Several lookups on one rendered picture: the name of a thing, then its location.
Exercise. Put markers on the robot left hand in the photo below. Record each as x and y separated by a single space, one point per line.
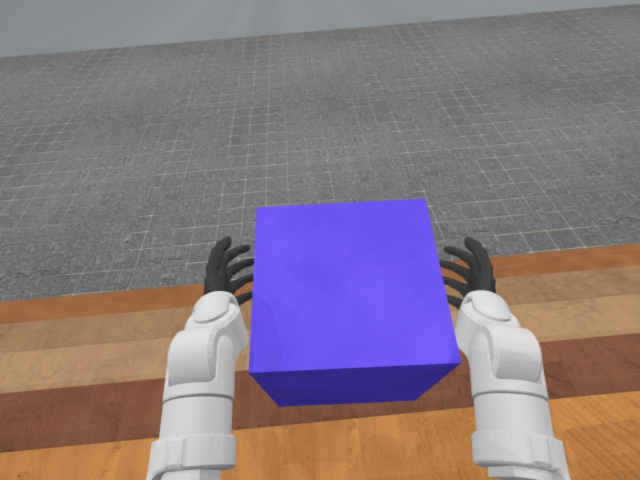
219 275

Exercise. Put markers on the robot right hand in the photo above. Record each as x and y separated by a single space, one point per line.
480 277

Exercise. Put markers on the robot right forearm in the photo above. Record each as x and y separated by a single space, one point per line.
514 436

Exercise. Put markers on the robot left forearm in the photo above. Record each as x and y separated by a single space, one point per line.
195 441

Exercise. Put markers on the carton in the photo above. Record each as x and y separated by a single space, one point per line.
348 304

